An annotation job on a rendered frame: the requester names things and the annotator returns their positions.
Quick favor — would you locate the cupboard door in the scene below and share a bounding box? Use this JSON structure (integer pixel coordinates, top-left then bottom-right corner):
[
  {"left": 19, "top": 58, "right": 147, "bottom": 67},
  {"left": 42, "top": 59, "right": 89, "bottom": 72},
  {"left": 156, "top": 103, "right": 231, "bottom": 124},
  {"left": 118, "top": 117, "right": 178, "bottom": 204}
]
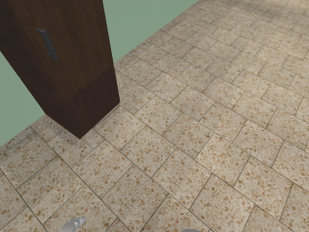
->
[{"left": 7, "top": 0, "right": 113, "bottom": 102}]

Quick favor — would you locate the handle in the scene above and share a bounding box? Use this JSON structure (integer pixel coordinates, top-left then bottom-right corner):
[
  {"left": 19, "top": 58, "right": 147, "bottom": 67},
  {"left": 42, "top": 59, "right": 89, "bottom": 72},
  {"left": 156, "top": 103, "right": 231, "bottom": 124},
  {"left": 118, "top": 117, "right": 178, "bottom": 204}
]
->
[{"left": 35, "top": 27, "right": 59, "bottom": 61}]

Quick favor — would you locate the robot left hand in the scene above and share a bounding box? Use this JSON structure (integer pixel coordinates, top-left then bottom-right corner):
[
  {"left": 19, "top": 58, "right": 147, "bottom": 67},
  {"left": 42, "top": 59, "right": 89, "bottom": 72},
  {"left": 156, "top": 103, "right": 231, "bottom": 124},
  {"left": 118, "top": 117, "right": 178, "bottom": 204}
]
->
[{"left": 59, "top": 217, "right": 86, "bottom": 232}]

